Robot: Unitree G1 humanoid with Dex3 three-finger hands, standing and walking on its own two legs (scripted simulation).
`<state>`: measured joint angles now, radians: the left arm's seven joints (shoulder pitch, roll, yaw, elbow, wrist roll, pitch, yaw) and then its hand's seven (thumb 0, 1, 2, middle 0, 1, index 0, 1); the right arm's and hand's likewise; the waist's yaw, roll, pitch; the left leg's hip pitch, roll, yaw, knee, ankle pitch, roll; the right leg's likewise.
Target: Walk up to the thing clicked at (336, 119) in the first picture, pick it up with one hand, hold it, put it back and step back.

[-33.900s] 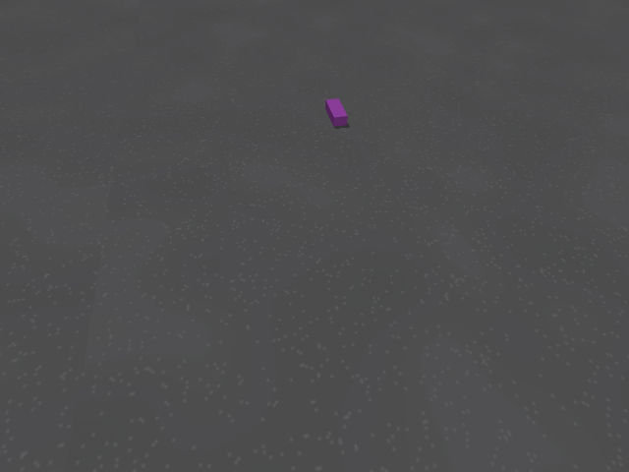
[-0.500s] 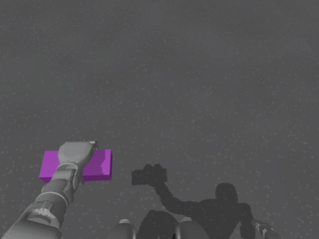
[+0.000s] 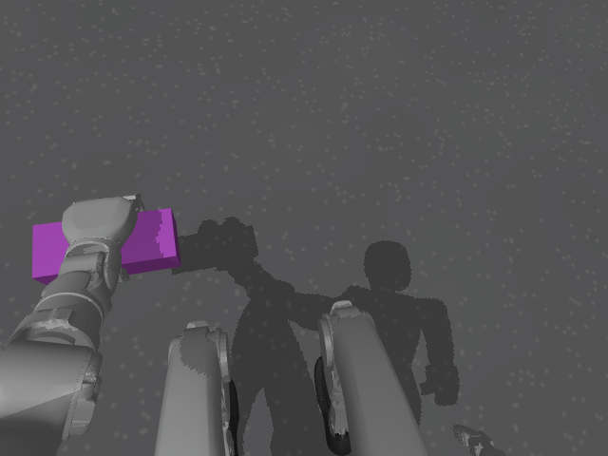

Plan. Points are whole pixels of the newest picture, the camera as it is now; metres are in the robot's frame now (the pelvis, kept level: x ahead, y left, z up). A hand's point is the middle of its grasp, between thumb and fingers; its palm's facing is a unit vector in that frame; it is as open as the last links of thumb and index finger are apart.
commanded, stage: crouch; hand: left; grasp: from above
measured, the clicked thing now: (111, 247) +0.43 +0.23 -0.17
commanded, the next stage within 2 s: lower in 0.96 s
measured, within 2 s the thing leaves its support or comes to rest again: neither
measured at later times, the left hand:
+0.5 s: hand (137, 249) +0.45 +0.22 -0.27, palm faces -0.46 -0.04 -0.89, open 10.8 cm
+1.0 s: hand (146, 250) +0.46 +0.23 -0.33, palm faces -0.46 -0.04 -0.89, open 10.8 cm
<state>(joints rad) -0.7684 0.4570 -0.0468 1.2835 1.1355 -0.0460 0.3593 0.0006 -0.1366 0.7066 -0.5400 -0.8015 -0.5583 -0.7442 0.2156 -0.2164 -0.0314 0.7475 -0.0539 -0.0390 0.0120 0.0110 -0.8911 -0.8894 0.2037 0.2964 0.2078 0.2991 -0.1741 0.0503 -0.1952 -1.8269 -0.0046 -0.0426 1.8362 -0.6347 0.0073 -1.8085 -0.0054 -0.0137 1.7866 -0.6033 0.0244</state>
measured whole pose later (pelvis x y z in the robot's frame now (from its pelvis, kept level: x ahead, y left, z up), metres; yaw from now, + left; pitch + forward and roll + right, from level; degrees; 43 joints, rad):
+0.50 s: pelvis +0.00 -0.01 -0.10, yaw -2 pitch +38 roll -5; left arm -0.90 0.56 0.05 1.39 1.21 -0.11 0.43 0.00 -0.16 0.72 -0.57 -0.77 -0.59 -0.72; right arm 0.15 -0.26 -0.02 0.74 -0.12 -0.08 0.11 0.01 -0.90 -0.89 0.20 0.30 0.21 0.30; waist -0.22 0.02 -0.12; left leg -2.11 -0.01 -0.08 2.16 -0.71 -0.01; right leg -2.09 0.00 -0.05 2.10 -0.67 0.02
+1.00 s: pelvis -0.01 -0.01 -0.16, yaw -3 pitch +35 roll -6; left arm -1.00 0.66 0.08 1.55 1.25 -0.14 0.47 0.00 -0.16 0.71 -0.57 -0.77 -0.59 -0.72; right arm 0.17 -0.26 0.04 0.77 -0.15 -0.09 0.14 0.01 -0.90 -0.89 0.20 0.30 0.21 0.30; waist -0.27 0.00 -0.07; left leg -2.27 -0.01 -0.11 2.35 -0.70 -0.01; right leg -2.24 0.01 -0.06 2.27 -0.65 0.02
